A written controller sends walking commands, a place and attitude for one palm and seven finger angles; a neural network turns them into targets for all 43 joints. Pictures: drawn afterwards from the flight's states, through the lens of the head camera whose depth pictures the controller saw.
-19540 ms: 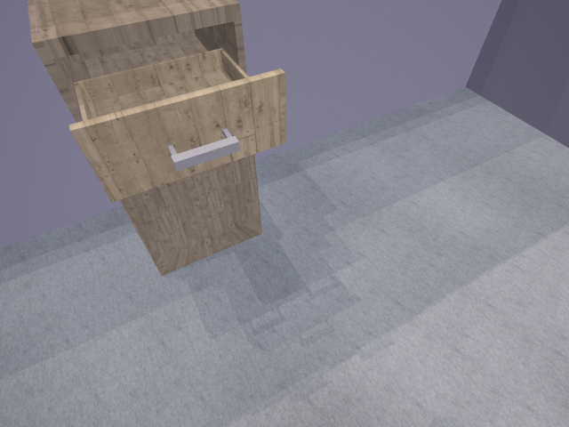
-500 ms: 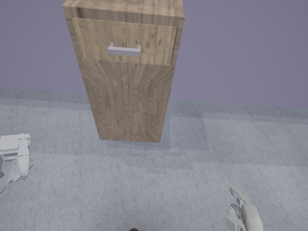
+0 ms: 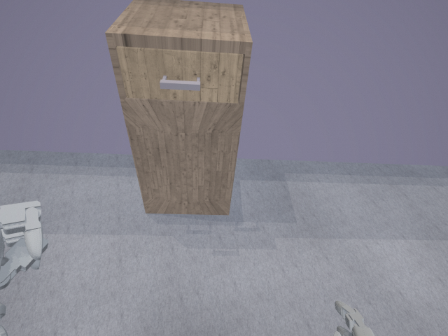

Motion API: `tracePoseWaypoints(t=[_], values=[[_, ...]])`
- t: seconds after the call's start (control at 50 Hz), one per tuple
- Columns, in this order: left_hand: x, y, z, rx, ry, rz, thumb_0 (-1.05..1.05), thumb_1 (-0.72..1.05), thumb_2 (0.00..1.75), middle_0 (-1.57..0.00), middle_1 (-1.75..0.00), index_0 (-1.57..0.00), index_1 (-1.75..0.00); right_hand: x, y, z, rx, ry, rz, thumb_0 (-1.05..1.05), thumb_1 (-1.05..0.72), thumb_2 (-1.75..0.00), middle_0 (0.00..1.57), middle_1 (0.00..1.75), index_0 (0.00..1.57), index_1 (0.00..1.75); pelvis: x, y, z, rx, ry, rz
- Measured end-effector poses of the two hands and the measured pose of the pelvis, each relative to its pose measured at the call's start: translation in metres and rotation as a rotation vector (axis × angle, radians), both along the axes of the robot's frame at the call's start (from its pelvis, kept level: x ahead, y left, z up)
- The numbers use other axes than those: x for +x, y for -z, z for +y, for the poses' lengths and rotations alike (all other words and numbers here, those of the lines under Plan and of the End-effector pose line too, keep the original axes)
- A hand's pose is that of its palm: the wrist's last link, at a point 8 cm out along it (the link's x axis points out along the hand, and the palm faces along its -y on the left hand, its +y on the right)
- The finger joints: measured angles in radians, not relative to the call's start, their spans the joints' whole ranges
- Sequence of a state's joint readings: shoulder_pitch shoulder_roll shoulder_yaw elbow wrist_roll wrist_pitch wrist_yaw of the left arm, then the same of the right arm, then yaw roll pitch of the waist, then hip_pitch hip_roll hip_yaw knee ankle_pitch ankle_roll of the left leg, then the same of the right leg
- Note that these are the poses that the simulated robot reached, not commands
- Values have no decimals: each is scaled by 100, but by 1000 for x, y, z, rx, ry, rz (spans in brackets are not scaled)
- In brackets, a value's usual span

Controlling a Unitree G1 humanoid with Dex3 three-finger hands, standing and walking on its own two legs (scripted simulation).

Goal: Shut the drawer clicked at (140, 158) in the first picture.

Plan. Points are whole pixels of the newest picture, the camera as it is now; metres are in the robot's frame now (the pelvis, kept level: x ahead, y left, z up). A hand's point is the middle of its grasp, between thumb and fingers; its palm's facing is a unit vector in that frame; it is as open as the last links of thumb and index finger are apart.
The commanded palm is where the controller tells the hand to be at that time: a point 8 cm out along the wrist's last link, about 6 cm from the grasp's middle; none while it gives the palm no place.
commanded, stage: stop stepping back and stand still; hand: left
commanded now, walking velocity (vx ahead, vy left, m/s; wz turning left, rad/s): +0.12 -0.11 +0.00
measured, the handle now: (181, 82) +0.88 +0.17 +0.03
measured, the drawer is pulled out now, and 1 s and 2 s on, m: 0.00 0.00 0.00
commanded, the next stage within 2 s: let the arm hang, fingers relaxed in 0.26 s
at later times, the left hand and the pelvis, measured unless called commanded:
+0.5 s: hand (81, 304) +0.19 +0.25 -0.03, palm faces +0.20 -0.91 -0.36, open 3.1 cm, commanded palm none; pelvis -0.02 +0.01 -0.01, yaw +7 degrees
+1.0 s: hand out of the picture -0.06 +0.19 -0.17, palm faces +0.13 -0.97 -0.20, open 5.9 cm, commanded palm none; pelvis +0.00 +0.02 +0.01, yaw +7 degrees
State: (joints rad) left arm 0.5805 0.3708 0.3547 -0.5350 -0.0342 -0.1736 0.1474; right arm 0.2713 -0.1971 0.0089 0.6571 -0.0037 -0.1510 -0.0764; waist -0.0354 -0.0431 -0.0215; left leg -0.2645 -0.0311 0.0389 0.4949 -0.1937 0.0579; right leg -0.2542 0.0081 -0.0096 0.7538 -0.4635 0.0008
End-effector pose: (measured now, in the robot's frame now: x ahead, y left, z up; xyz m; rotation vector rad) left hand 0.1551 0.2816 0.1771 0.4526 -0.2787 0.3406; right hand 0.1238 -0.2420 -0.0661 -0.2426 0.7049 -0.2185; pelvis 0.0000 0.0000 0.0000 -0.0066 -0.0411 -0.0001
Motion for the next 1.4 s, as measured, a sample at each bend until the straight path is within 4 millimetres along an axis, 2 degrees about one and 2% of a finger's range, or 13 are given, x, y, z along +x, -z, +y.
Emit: tracePoseWaypoints(t=[0.1,0.22,0.32,0.38,0.44,0.5,0.58,0.62,0.78,0.92,1.0,1.12,1.4], values=[[-15,-17,-14,88,47,15,2,89,90,-140,-160,-141,-160,-4,-4,10,55,-29,-27,1,-91,-90,20,30,20,30,-10,-5,-6,-9,0,8],[-33,-9,-11,87,-6,45,1,89,90,-140,-160,-141,-160,-3,12,6,58,-60,50,1,-90,-90,21,30,21,30,-19,-1,-10,7,-1,16],[-29,2,-1,6,-59,35,1,89,90,-141,-160,-141,-160,-1,8,1,11,-46,66,1,-90,-90,21,30,21,30,-11,-3,-3,15,-20,24],[-20,11,3,14,-24,22,1,89,90,-141,-160,-141,-160,8,12,0,-19,-63,35,1,-90,-90,20,30,21,30,-7,7,8,-15,-42,29],[7,85,15,-84,-36,317,0,90,90,-139,-159,-140,-159,9,31,2,7,-110,122,1,-91,-90,20,30,20,30,-13,12,14,0,-89,43],[5,180,10,-252,-97,694,0,90,90,-134,-155,-135,-154,0,45,7,30,-140,206,1,-91,-90,20,30,20,30,-17,12,11,7,-117,41],[-47,275,-31,-391,-97,1092,1,91,90,-123,-144,-123,-144,-21,63,11,83,-115,296,1,-91,-90,20,30,20,30,-18,18,0,39,-100,22],[-85,302,-50,-448,-116,1250,1,91,90,-116,-138,-117,-137,-36,71,12,104,-90,369,0,-91,-90,20,30,20,30,-18,17,-2,23,-111,10],[-178,317,-27,-545,-316,1514,1,91,90,-88,-112,-88,-105,-111,75,22,103,-39,682,0,-92,-90,20,29,20,30,-10,2,3,-15,-125,16],[-218,313,-36,-593,-355,1654,1,91,90,-60,-78,-60,-75,-141,72,36,124,-8,782,0,-91,-90,20,29,20,30,-6,-5,12,-5,-119,23],[-221,314,-46,-613,-343,1677,1,91,90,-45,-60,-45,-58,-139,74,44,140,-2,775,0,-91,-90,20,30,20,30,-4,-6,15,-2,-116,19],[-208,317,-59,-634,-305,1656,1,91,90,-28,-41,-29,-40,-125,77,54,163,-7,729,0,-91,-90,20,29,20,30,-2,-6,17,1,-111,17],[-181,318,-62,-616,-281,1608,1,92,90,-20,-31,-20,-30,-117,78,50,169,15,708,0,-92,-90,20,29,20,30,6,-6,13,3,-101,15]])
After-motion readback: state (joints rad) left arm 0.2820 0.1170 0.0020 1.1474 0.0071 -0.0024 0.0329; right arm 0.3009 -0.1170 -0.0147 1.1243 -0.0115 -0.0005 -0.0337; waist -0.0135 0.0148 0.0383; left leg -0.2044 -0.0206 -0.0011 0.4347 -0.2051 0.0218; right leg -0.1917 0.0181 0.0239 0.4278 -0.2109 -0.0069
